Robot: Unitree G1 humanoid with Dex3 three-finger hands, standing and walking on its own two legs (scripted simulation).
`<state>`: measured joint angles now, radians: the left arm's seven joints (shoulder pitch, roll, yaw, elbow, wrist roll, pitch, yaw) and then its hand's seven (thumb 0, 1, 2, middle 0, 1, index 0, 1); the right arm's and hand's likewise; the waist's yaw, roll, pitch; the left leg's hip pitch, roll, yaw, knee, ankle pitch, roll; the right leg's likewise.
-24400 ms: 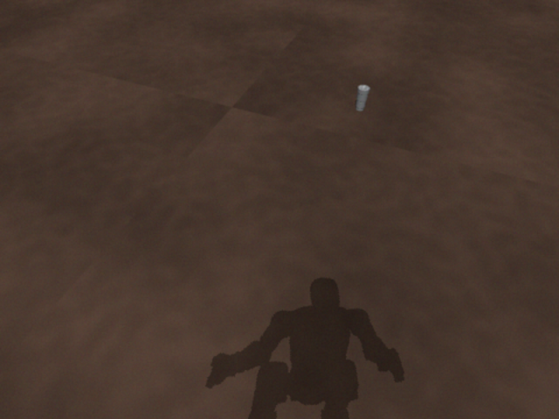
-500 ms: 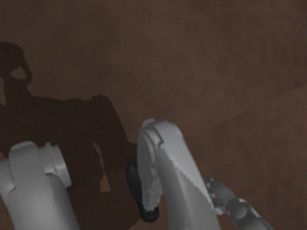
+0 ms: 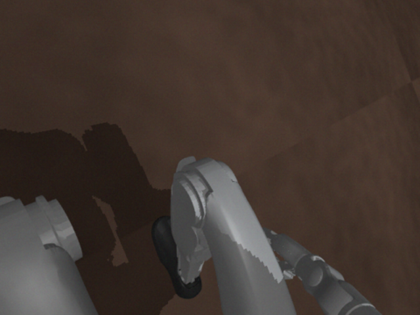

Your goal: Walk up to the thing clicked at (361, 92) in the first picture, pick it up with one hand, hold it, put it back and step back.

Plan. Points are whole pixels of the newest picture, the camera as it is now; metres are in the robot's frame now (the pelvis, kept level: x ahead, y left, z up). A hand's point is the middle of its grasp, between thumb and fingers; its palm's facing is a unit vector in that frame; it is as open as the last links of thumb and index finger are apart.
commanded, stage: lower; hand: left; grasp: from the side
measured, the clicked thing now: out of the picture +0.44 +0.37 -0.19
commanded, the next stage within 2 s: loosen in 0.66 s
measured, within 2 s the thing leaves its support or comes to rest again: rests again in 0.64 s
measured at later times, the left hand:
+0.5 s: hand out of the picture +0.44 +0.36 -0.17, palm faces +0.53 -0.85 -0.01, open 9.5 cm
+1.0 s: hand out of the picture +0.44 +0.36 -0.17, palm faces +0.54 -0.84 +0.00, open 9.8 cm
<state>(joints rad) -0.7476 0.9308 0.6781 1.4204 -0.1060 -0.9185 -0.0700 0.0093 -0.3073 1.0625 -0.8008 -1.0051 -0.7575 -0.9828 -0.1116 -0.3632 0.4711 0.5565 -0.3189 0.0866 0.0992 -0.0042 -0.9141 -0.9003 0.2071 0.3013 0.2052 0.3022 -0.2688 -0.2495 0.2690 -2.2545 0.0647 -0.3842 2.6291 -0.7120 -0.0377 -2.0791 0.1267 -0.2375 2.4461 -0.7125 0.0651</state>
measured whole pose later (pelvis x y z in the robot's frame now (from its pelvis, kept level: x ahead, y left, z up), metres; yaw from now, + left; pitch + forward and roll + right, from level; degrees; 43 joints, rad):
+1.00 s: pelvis -0.01 +0.01 +0.00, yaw -2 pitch +13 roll -18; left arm -0.73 0.99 0.64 1.49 -0.11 -1.00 -0.01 0.00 -0.24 0.78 -0.80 -0.87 -0.78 -0.83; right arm -0.18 -0.37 0.56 0.51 -0.35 0.11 0.09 -0.01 -0.91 -0.89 0.21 0.30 0.21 0.30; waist -0.27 -0.30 0.31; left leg -2.23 0.07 -0.43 2.65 -0.72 -0.02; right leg -2.04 0.15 -0.27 2.43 -0.69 0.08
